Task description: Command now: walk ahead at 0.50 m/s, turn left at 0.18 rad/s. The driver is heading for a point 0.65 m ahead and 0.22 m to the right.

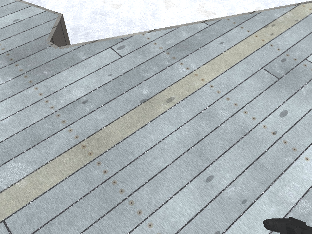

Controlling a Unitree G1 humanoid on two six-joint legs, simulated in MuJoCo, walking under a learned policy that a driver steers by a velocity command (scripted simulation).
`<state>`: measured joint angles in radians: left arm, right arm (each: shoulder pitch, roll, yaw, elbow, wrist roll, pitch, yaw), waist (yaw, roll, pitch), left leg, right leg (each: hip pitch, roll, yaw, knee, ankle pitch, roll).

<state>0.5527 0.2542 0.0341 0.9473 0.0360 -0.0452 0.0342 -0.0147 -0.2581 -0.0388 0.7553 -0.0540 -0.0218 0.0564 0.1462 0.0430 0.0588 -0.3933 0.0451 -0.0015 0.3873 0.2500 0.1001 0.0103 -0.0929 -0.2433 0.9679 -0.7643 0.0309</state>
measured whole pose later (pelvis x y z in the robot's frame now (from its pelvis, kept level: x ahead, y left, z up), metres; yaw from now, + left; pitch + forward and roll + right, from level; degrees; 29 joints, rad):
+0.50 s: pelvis +0.27 -0.03 -0.04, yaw -6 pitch +0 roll +1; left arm 0.09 0.25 0.05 0.83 0.03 -0.05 -0.04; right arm 0.33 -0.25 -0.04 0.99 -0.03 -0.06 0.01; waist -0.03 0.03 0.04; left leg -0.12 0.00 0.07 0.84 -0.47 0.03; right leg -0.42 0.03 -0.06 0.60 -0.19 -0.09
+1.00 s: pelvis +0.52 -0.05 -0.04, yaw -23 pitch +1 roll -1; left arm 0.38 0.28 0.08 0.91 -0.01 -0.03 0.02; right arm 0.02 -0.25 -0.02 0.77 -0.03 -0.08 -0.01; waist 0.09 0.00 0.08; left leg -0.45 -0.02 0.00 0.54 -0.09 0.03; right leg -0.17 0.15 0.17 0.85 -0.54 -0.06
